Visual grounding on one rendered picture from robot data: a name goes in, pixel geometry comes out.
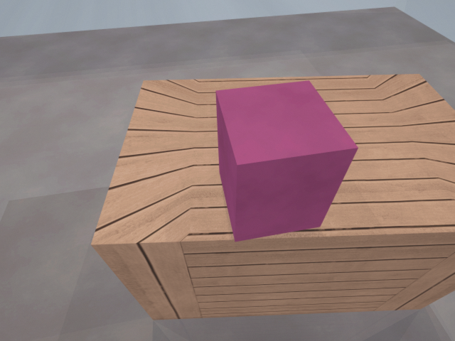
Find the pedestal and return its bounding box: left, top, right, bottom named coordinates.
left=91, top=74, right=455, bottom=320

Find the carton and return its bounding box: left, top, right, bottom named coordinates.
left=215, top=80, right=358, bottom=242

